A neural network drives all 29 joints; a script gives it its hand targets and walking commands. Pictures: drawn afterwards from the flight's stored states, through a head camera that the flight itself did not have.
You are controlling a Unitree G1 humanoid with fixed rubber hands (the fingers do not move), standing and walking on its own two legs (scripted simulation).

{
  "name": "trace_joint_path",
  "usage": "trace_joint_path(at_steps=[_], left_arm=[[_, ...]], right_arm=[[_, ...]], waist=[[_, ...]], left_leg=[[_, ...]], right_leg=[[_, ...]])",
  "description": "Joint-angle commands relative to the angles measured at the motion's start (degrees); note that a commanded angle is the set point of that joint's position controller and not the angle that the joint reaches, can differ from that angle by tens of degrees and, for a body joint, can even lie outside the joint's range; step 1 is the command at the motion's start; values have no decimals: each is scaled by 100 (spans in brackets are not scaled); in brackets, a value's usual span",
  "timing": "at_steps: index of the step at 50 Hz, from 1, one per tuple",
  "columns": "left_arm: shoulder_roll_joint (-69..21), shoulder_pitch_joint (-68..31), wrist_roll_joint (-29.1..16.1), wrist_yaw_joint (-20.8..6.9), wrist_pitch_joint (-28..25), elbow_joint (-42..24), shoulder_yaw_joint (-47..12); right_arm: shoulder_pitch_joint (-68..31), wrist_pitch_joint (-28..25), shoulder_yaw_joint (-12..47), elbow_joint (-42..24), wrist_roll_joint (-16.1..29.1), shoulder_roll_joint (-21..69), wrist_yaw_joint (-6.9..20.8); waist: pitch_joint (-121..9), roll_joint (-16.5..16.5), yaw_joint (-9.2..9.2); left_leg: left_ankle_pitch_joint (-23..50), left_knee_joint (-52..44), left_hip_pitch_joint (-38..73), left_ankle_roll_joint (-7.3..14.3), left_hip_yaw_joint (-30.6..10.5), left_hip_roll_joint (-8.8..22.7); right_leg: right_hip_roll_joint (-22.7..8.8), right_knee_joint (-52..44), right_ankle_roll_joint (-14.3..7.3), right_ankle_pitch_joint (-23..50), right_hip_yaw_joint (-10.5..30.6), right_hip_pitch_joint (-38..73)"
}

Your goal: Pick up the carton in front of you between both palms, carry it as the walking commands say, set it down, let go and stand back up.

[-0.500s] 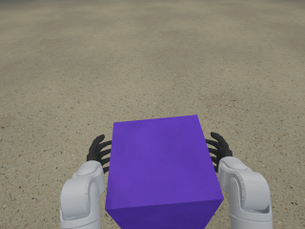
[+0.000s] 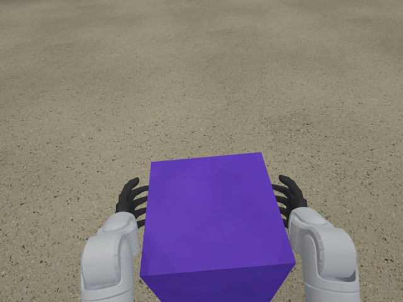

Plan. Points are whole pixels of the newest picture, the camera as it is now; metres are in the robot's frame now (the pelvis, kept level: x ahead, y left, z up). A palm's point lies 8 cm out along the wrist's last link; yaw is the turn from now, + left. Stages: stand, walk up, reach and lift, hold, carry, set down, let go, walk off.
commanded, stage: carry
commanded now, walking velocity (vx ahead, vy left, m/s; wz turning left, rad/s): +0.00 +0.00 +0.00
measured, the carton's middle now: (212, 235) +0.25 +0.00 +0.02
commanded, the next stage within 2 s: hold in 1.20 s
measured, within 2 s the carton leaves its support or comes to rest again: neither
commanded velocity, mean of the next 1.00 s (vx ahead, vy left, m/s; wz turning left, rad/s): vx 0.00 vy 0.00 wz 0.00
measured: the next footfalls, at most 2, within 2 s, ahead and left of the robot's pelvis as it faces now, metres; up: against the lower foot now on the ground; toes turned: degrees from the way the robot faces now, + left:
none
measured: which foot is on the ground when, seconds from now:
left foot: down 0.00-1.00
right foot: down 0.00-1.00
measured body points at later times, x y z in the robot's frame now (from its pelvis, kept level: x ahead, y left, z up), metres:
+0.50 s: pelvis -0.05 +0.00 +0.01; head -0.08 +0.00 +0.46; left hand +0.23 +0.15 +0.05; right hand +0.23 -0.15 +0.04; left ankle -0.03 +0.10 -0.73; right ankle -0.06 -0.10 -0.73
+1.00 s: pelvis -0.06 -0.01 +0.00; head -0.08 -0.01 +0.45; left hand +0.25 +0.15 +0.04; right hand +0.24 -0.16 +0.04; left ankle -0.03 +0.10 -0.73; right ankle -0.06 -0.10 -0.73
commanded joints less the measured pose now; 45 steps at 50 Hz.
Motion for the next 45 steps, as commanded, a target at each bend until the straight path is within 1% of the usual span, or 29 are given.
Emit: trace_joint_path(at_steps=[1, 6, 8, 13, 19, 24, 27, 30, 32, 34, 39, 42, 45], left_arm=[[-4655, -2288, -1625, -1076, -106, 88, -3756], [-4474, -2413, -1307, -1198, -592, 727, -3417], [-4533, -2473, -1251, -1240, -799, 861, -3375], [-4569, -2545, -1028, -1319, -1253, 1309, -3218], [-4567, -2740, -638, -1415, -1920, 2123, -2788], [-4634, -3017, -351, -1507, -2521, 2807, -2392], [-4715, -3240, -222, -1595, -2901, 3243, -2182], [-4892, -3440, -215, -1680, -3215, 3484, -2186], [-5052, -3523, -269, -1720, -3311, 3475, -2304], [-5180, -3528, -332, -1740, -3301, 3389, -2427], [-5241, -3189, -466, -1713, -2981, 3060, -2651], [-5128, -3073, -428, -1693, -2820, 3040, -2566], [-5067, -3106, -370, -1709, -2800, 3102, -2464]], right_arm=[[-2557, -269, 3622, -69, 1626, 4467, 1147], [-2836, -757, 3408, 464, 1365, 4310, 1263], [-2910, -970, 3393, 606, 1315, 4365, 1310], [-2963, -1429, 3212, 1090, 1095, 4382, 1416], [-3134, -2093, 2716, 1878, 689, 4334, 1508], [-3452, -2714, 2346, 2589, 422, 4410, 1610], [-3698, -3108, 2172, 2989, 296, 4497, 1691], [-3912, -3426, 2195, 3205, 289, 4684, 1770], [-4004, -3515, 2320, 3190, 341, 4851, 1812], [-4039, -3496, 2464, 3088, 408, 4982, 1834], [-3732, -3174, 2712, 2764, 551, 5048, 1803], [-3593, -3009, 2586, 2752, 503, 4929, 1778], [-3558, -2981, 2430, 2856, 429, 4880, 1785]], waist=[[-640, 66, -17], [-447, 43, -14], [-495, 48, -12], [-670, 30, -16], [-587, 26, -22], [-615, 44, -22], [-714, 58, -21], [-849, 71, -20], [-941, 68, -16], [-1008, 58, -14], [-1096, 41, -20], [-1053, 37, -19], [-955, 50, -11]], left_leg=[[2701, -390, 407, 68, -612, 655], [1829, -642, 262, 85, -669, 633], [1641, -694, 275, 88, -682, 621], [1536, -734, 345, 77, -681, 620], [1235, -837, 279, 60, -676, 623], [1150, -873, 250, 54, -690, 613], [1160, -862, 289, 47, -694, 602], [1215, -829, 349, 45, -695, 593], [1286, -793, 392, 50, -701, 596], [1367, -760, 409, 57, -708, 606], [1649, -682, 440, 57, -703, 633], [1790, -639, 408, 50, -692, 646], [1799, -633, 373, 35, -676, 643]], right_leg=[[-582, -330, -63, 2624, 537, 263], [-574, -601, -111, 1739, 588, 131], [-579, -673, -128, 1556, 606, 115], [-591, -741, -139, 1467, 623, 132], [-597, -856, -152, 1129, 662, -7], [-590, -867, -161, 985, 663, -43], [-588, -849, -173, 972, 664, -33], [-583, -810, -180, 1022, 661, 11], [-575, -763, -184, 1089, 659, 47], [-570, -711, -189, 1174, 654, 83], [-580, -597, -184, 1509, 640, 131], [-582, -544, -170, 1671, 622, 120], [-586, -557, -153, 1713, 623, 58]])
